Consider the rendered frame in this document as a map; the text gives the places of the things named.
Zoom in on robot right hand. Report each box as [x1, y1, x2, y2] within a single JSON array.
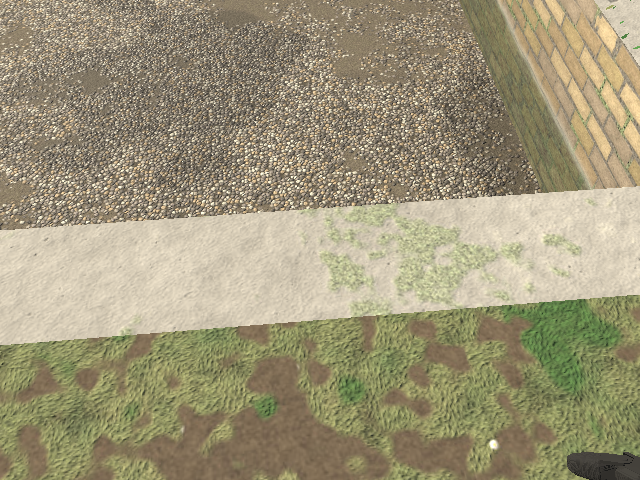
[[567, 452, 640, 480]]

